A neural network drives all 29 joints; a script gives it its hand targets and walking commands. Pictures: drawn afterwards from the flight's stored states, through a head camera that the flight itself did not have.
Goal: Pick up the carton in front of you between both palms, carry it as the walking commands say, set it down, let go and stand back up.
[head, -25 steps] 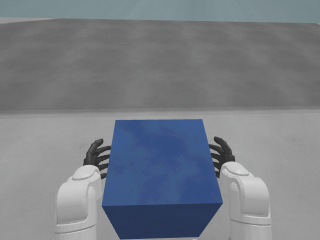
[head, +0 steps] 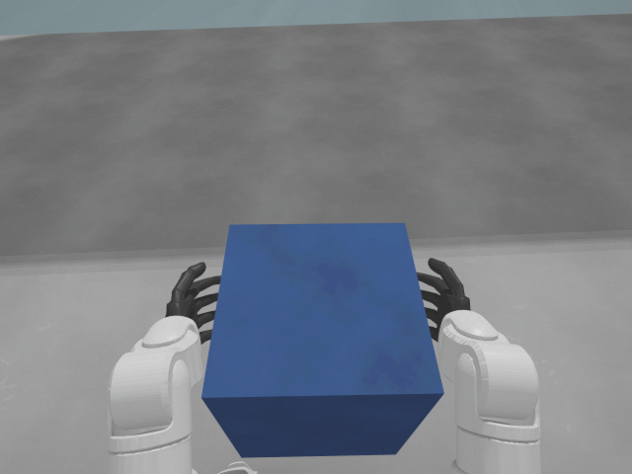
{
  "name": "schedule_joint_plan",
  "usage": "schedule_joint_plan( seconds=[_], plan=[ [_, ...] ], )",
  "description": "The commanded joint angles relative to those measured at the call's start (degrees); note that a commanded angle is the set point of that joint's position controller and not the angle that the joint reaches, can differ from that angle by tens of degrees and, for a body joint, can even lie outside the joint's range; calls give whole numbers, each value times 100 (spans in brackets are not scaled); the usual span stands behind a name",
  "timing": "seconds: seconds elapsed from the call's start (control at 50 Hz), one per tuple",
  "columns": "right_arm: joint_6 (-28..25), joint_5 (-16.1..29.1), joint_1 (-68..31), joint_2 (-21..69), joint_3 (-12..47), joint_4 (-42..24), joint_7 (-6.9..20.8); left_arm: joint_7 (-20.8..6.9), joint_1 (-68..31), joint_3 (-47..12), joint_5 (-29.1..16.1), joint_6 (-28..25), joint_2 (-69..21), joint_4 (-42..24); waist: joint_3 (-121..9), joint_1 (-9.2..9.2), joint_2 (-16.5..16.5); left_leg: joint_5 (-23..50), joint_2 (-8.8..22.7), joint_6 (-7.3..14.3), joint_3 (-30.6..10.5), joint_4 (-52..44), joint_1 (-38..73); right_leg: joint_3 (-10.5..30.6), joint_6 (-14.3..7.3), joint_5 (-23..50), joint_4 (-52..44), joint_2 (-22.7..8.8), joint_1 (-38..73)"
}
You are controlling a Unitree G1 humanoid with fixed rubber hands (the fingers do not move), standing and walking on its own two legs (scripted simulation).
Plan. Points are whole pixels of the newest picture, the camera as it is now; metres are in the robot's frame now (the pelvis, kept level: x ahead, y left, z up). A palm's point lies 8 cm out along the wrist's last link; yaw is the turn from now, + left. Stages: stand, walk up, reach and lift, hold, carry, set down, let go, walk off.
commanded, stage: carry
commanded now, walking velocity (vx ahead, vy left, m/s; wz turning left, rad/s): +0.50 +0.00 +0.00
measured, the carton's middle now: (318, 347) +0.27 +0.00 +0.02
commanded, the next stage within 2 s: none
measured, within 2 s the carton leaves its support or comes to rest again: neither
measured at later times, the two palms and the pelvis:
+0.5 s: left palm (201, 168) +0.59 +0.19 +0.08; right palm (374, 162) +0.58 -0.11 +0.08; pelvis +0.33 +0.05 +0.00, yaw -2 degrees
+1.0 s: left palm (244, 76) +0.92 +0.14 +0.09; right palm (373, 76) +0.93 -0.15 +0.08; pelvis +0.66 +0.00 +0.00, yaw +0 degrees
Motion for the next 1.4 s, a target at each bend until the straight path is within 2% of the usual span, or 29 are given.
schedule_joint_plan(
  seconds=[0.0, 0.08, 0.1, 0.12, 0.14, 0.16, 0.18, 0.22, 0.24, 0.34, 0.44, 0.56, 0.62, 0.64, 0.66, 0.68, 0.7, 0.76, 0.8, 0.9, 1.1, 1.16, 1.18, 1.2, 1.22, 1.24, 1.28, 1.32, 1.38],
  plan=[
    [85, 2284, -2509, 4931, 4102, -140, 1378, -1495, -2326, -3845, -2160, 153, -4780, -141, -457, 87, -919, 283, -161, 105, 295, -659, -24, 477, -488, 1980, -238, -1261, 712],
    [173, 2326, -2584, 4863, 3993, 5, 1466, -1452, -2438, -3879, -2107, 223, -4783, -63, -458, 52, -1015, 96, -458, 267, 625, -1259, 1189, 159, -211, 3402, 564, -1253, 750],
    [172, 2308, -2497, 4873, 3948, 110, 1487, -1450, -2489, -3910, -2120, 235, -4794, -60, -761, -46, -820, -98, -740, 253, 893, -1524, 2168, -145, -54, 3637, 1457, -1036, 519],
    [160, 2291, -2425, 4900, 3900, 199, 1515, -1447, -2556, -3933, -2127, 239, -4782, -61, -1216, -145, -443, -443, -523, 229, 580, -1462, 3426, -190, 94, 2888, 2604, -807, -223],
    [129, 2264, -2437, 4832, 3813, 285, 1540, -1438, -2636, -3995, -2175, 256, -4865, -93, -1858, -124, 805, -1205, 1056, 860, -1909, -1797, 4843, -29, 373, 1443, 4378, -357, -1842],
    [62, 2280, -2353, 4985, 3840, 434, 1549, -1455, -2689, -4070, -2195, 243, -4958, -109, -2045, -87, 1935, -819, 1820, 1389, -3691, -2605, 5505, 431, 432, -1246, 5608, 332, -3205],
    [4, 2340, -2421, 5192, 3869, 336, 1570, -1471, -2819, -4127, -2221, 165, -5111, -65, -1879, -117, 1413, -81, 1738, 1358, -3180, -2490, 5309, 1046, 276, -1336, 6274, -6, -3580],
    [-142, 2355, -2551, 5574, 3911, 240, 1596, -1495, -2974, -4264, -2282, 9, -5488, -121, -1716, -102, 420, 794, 1395, 1028, -2080, -2328, 4538, 1182, 87, -799, 6073, -492, -3597],
    [-201, 2394, -2663, 5702, 3976, 140, 1602, -1490, -2936, -4298, -2299, -60, -5642, -96, -1683, -78, 299, 616, 1266, 854, -1676, -2479, 4197, 1205, 77, -496, 5653, -625, -3418],
    [-364, 2446, -2299, 5652, 4043, -7, 1670, -1382, -2379, -4370, -2152, -308, -5753, -113, -1464, -87, 606, 80, 989, 850, -773, -2987, 4065, 725, 248, 182, 4440, -570, -3582],
    [-325, 2450, -2213, 5199, 4055, -307, 1656, -1322, -2343, -4383, -2156, -260, -5428, -443, -878, -89, 623, 685, 762, 862, -308, -3065, 4275, 411, 336, 917, 3071, -500, -3909],
    [-27, 2314, -2170, 4653, 3929, -345, 1532, -1329, -2371, -4227, -2203, 89, -4840, -546, -270, -119, 719, 1688, 710, 692, 68, -2948, 4427, 69, 88, 1483, 1715, -253, -3284],
    [106, 2275, -2319, 4556, 3907, -326, 1509, -1365, -2371, -4082, -2216, 212, -4723, -391, -601, -18, 813, 3089, 595, 422, 499, -1745, 4329, -342, -17, 1131, 1387, 140, -1773],
    [145, 2273, -2376, 4530, 3924, -321, 1505, -1375, -2339, -4003, -2194, 234, -4703, -296, -918, 76, 561, 2885, 353, 255, 712, -741, 3891, -479, 18, 867, 1208, 270, -711],
    [169, 2276, -2495, 4496, 3936, -311, 1502, -1395, -2341, -3928, -2168, 264, -4685, -267, -1375, 179, 2, 1407, 192, 131, 567, 575, 2872, 593, -53, 52, 1118, -597, 511],
    [229, 2319, -2641, 4597, 4019, -394, 1495, -1420, -2415, -3836, -2122, 234, -4648, -31, -1896, 189, -1696, -424, -574, -117, 298, 2413, 889, 3542, -957, -899, 486, -2194, 1971],
    [212, 2317, -2664, 4614, 4008, -292, 1515, -1444, -2246, -3870, -2174, 206, -4874, 79, -1728, 134, -1814, -2241, -784, -26, -356, 3312, 254, 4166, -1129, 124, -144, -2328, 1739],
    [3, 2373, -2824, 5271, 4133, -145, 1561, -1505, -2650, -4004, -2263, 42, -5451, -105, -1581, 64, -316, -1541, 42, 280, -766, 3123, 194, 2260, -668, 1692, 211, -1860, 784],
    [-115, 2369, -2786, 5538, 4196, -129, 1534, -1534, -2763, -4057, -2342, -48, -5614, -211, -1620, 64, -585, -1140, 53, 200, -562, 2621, 441, 1625, -451, 1316, -8, -1639, 441],
    [-261, 2231, -2478, 5520, 4243, -233, 1376, -1604, -2492, -4088, -2394, -117, -5406, -366, -1228, 51, -870, -534, 13, -29, -149, 1352, -173, 1051, -588, 1119, -355, -1455, 589],
    [118, 2317, -2465, 4854, 4125, -299, 1417, -1466, -2261, -3874, -2117, 174, -4741, -299, -243, 96, -1028, 368, -290, 193, 453, -1084, 360, 300, -346, 2799, -131, -1253, 920],
    [157, 2308, -2384, 4833, 3998, -100, 1476, -1451, -2397, -3934, -2137, 229, -4738, -281, -808, -76, -819, -56, -801, 249, 923, -1547, 2404, -224, -36, 3955, 1629, -976, 613],
    [153, 2296, -2347, 4858, 3948, -35, 1505, -1448, -2481, -3949, -2141, 238, -4711, -280, -1259, -181, -424, -456, -460, 226, 497, -1499, 3663, -212, 97, 2964, 2824, -781, -216],
    [106, 2255, -2389, 4794, 3849, 99, 1528, -1440, -2595, -4037, -2208, 269, -4809, -343, -1938, -135, 1055, -1396, 1226, 1040, -2235, -1847, 5150, 9, 361, 1381, 4677, -268, -2011],
    [55, 2293, -2260, 4983, 3899, 226, 1541, -1461, -2626, -4090, -2204, 240, -4863, -333, -1956, -106, 1809, -770, 1785, 1411, -3677, -2676, 5426, 549, 386, -1269, 5772, 336, -3125],
    [1, 2346, -2390, 5156, 3915, 107, 1558, -1474, -2743, -4150, -2236, 164, -5073, -249, -1801, -125, 1334, 41, 1703, 1376, -3039, -2508, 5214, 1111, 223, -1276, 6364, -36, -3429],
    [-126, 2363, -2537, 5523, 3960, 14, 1579, -1490, -2898, -4265, -2288, 17, -5430, -312, -1647, -106, 339, 1065, 1368, 1031, -1910, -2332, 4481, 1202, 60, -753, 5993, -517, -3447],
    [-220, 2419, -2634, 5675, 4033, -123, 1590, -1464, -2824, -4334, -2307, -102, -5654, -301, -1670, -63, 409, 474, 1133, 757, -1244, -2643, 4039, 1079, 81, -257, 5326, -605, -3116],
    [-289, 2436, -2369, 5612, 4038, -175, 1630, -1389, -2469, -4358, -2204, -227, -5679, -286, -1495, -87, 572, 230, 1002, 851, -796, -2941, 4077, 780, 196, 51, 4562, -559, -3356]
  ],
)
